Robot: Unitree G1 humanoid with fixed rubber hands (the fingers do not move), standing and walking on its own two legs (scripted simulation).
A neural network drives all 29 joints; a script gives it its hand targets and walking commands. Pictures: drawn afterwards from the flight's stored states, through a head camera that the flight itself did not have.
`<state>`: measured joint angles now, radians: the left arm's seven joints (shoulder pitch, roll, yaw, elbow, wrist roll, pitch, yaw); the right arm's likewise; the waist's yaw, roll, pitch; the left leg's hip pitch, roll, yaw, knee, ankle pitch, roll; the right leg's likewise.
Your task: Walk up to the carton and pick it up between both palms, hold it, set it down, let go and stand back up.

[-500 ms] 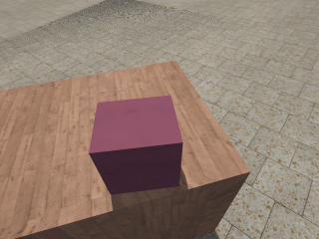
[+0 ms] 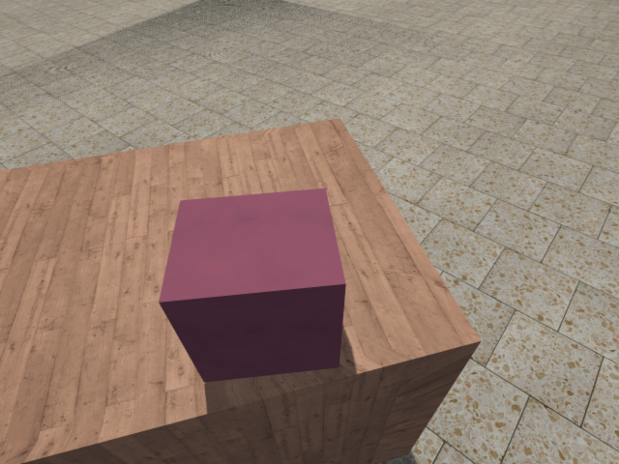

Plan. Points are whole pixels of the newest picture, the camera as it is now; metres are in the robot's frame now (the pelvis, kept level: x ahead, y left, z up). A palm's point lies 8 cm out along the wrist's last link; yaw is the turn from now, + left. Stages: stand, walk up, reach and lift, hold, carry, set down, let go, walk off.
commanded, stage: walk up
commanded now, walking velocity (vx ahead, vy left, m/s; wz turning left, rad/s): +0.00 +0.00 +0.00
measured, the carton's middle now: (263, 287) +0.38 +0.09 +0.03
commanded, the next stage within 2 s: none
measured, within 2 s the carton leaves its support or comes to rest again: neither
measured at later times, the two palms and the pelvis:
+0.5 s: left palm out of the picture -0.04 +0.23 -0.15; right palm out of the picture -0.04 -0.22 -0.16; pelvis -0.04 +0.01 -0.01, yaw -1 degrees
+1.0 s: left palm out of the picture -0.08 +0.19 -0.15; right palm out of the picture -0.10 -0.21 -0.15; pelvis -0.04 -0.01 +0.00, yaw -1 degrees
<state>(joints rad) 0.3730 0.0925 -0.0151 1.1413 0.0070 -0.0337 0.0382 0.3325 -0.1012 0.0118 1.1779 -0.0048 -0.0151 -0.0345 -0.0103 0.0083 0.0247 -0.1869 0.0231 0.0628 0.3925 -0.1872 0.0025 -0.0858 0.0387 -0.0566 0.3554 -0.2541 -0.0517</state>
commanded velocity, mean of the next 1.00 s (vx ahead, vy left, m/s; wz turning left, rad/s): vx -0.05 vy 0.00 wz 0.01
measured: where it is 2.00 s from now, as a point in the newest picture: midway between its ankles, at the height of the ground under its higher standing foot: outside the picture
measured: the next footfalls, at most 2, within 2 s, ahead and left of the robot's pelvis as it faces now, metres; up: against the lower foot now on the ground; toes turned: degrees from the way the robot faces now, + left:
left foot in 1.30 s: -0.04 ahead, +0.13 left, +0.00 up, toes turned +11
right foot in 1.74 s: -0.04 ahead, -0.18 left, +0.00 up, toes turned +1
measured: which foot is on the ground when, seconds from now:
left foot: down 0.00-1.00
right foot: down 0.00-1.00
